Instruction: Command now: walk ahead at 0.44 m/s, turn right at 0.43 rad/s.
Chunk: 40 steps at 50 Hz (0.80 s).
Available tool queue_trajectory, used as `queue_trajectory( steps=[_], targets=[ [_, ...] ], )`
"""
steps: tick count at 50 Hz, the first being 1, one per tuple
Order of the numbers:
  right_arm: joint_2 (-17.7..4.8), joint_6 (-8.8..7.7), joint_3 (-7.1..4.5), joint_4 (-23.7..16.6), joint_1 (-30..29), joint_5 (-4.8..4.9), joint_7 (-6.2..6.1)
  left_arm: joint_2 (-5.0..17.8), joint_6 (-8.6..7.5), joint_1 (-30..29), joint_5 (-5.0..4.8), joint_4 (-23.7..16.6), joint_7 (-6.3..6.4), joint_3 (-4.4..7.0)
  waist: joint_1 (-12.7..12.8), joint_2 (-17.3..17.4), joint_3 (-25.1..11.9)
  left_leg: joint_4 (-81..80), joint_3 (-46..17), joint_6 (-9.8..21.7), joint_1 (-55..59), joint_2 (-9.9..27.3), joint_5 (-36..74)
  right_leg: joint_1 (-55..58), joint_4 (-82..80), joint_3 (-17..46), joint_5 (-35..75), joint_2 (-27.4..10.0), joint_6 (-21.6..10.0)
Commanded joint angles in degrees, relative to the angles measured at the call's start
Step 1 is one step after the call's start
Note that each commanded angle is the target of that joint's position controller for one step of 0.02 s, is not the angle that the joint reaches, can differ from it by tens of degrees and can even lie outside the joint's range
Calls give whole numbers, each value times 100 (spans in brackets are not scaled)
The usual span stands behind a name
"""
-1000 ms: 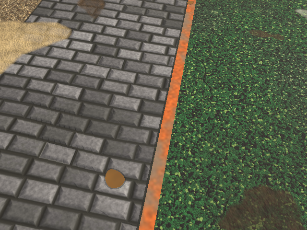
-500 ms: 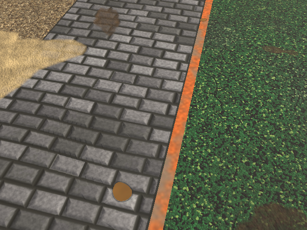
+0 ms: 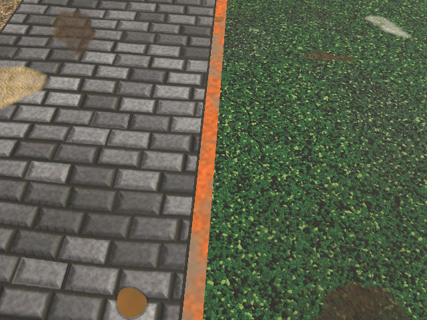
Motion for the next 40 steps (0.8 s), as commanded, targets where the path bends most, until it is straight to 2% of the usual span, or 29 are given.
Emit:
queue_trajectory(
  steps=[1,3,5,6,7,8,9,10,11,12,13,14,15,17,19,20,24,26,28,30,32,33,34,35,36,37,38,39,40],
  targets=[
    [-1067,-123,-234,-274,-252,60,-92,-74,-128,-1113,44,-754,-120,-124,-84,749,569,-795,-156,689,-796,1244,2785,367,-1230,-396,793,-26,37],
    [-1187,-114,-256,-170,-242,98,-85,164,-119,-1147,18,-850,-150,-44,32,815,509,-533,21,616,-436,1395,3776,612,-1624,-488,717,99,-179],
    [-1322,-61,-293,-146,-307,106,-111,422,-87,-870,27,-860,-150,79,302,989,119,261,246,466,8,1473,5818,1092,-1736,-699,402,392,-468],
    [-1383,-1,-308,-156,-335,84,-137,609,-56,-357,14,-761,-139,185,599,1055,-241,1028,364,379,89,1455,6581,1690,-1771,-780,273,574,-621],
    [-1403,47,-306,-204,-410,82,-162,830,-15,505,-8,-546,-97,329,1055,949,-713,2143,488,248,-301,1336,6744,2889,-1998,-782,481,738,-817],
    [-1363,17,-270,-344,-421,40,-195,1099,59,1396,0,-364,8,471,1470,595,-1095,3712,457,69,-1640,1126,5394,4548,-2015,8,447,378,-1030],
    [-385,-100,34,-631,331,-134,-62,1687,40,1425,40,-412,69,535,687,-1188,-1856,6146,106,-257,-3973,-17,-892,6470,-2393,3347,-529,-1393,-2127],
    [-874,-310,-14,-667,-178,21,37,1257,-1,1620,46,-493,89,446,1141,-626,-2598,6905,-1120,-155,-4518,-165,-1237,6554,-3502,5020,-1915,-1727,-2366],
    [-1124,-385,-98,-907,-867,279,70,1041,-45,1333,103,-434,96,383,1111,-330,-1430,6796,-1076,-76,-5002,103,-622,5730,-3820,4231,-1970,-1549,-1998],
    [-1103,-437,-56,-995,-1084,239,43,935,-74,927,86,-477,98,347,825,201,-766,6273,-982,-24,-4836,365,-66,4683,-3926,3530,-1515,-1312,-1808],
    [-1075,-434,-73,-950,-1126,101,-7,839,-98,555,118,-562,89,315,556,418,-420,5865,-925,-59,-4510,539,164,3828,-3966,3022,-788,-1066,-1689],
    [-1111,-369,-110,-921,-965,27,-26,744,-116,320,204,-645,92,283,296,266,-323,5665,-979,-90,-4093,678,331,3226,-4077,2632,-266,-845,-1652],
    [-1109,-286,-120,-898,-871,-10,-28,689,-118,188,215,-672,94,277,161,98,-261,5504,-952,-149,-3896,738,401,2842,-4192,2443,-48,-724,-1664],
    [-1000,-157,-97,-877,-834,-97,-52,658,-157,230,136,-575,118,270,101,36,-167,5122,-799,-324,-3788,773,535,2324,-4261,2035,439,-612,-1704],
    [-892,-112,-60,-1020,-1205,-165,-91,773,-166,411,118,-458,172,292,208,64,-14,4545,-691,-479,-3911,729,1033,2034,-4279,1758,649,-462,-1656],
    [-840,-116,-41,-1095,-1469,-164,-103,815,-155,518,117,-405,203,298,309,48,32,4165,-681,-523,-3990,693,1412,2018,-4255,1693,658,-389,-1592],
    [-618,-212,57,-1226,-2322,-82,-25,825,-87,948,30,-158,272,276,751,-123,-59,2405,-580,-537,-3594,418,2706,2288,-4017,1401,397,-205,-1234],
    [-636,-271,62,-1289,-2658,-13,54,836,-73,1207,20,-13,274,260,931,-153,-36,2011,-562,-494,-3456,334,2871,2550,-3907,1546,240,-346,-1218],
    [-730,-316,37,-1382,-2913,23,127,819,-33,1391,22,96,276,239,1027,-210,30,1669,-592,-379,-3624,287,2575,3077,-3632,1790,374,-527,-1230],
    [-844,-349,-16,-1421,-2913,36,174,839,20,1457,55,166,282,235,974,-326,-1,1406,-580,-218,-3578,205,2001,3584,-3364,2060,793,-723,-1177],
    [-937,-372,-78,-1348,-2511,42,166,874,69,1370,66,195,279,243,714,-488,-97,1127,-440,23,-3009,81,1523,3799,-3022,2129,1688,-762,-1064],
    [-1091,-394,-168,-1204,-1905,17,133,785,66,1260,73,171,267,204,374,-433,-453,898,-410,247,-2064,91,1724,3710,-2414,1917,2470,-501,-921],
    [-1368,-409,-255,-1092,-951,-67,88,580,36,1121,151,44,252,109,-89,-130,-1299,1212,-1093,688,-484,836,2055,3041,-1077,1605,2203,-238,-718],
    [-1858,-337,-421,-857,-166,-108,83,242,-58,1822,82,49,244,-10,-84,1302,-2188,1190,-3217,1666,1784,2007,1418,954,994,829,197,650,-214],
    [-1422,-285,-349,-702,71,64,143,456,-122,1791,43,40,240,-2,-144,1700,-2062,492,-4493,1789,1902,2411,365,-96,1777,881,-2313,680,-104],
    [-1081,-251,-242,-734,-256,118,125,853,-137,1213,-41,-41,230,111,-198,1063,-1091,323,-3951,1515,1179,2220,-226,-538,2121,941,-1974,348,-121],
    [-959,-197,-183,-801,-628,69,113,805,-139,765,-11,-161,224,94,-88,603,-546,175,-3257,1336,432,1963,-20,-534,2015,664,-1515,76,-115],
    [-850,-173,-130,-787,-856,39,128,709,-146,524,83,-236,207,91,45,420,-64,-54,-2798,1286,-222,1693,452,-496,1610,507,-1197,-102,-84],
    [-777,-186,-95,-789,-986,-6,134,631,-138,537,128,-232,198,108,202,539,56,-211,-2468,1207,-620,1505,885,-243,1307,462,-965,-274,-57]
  ],
)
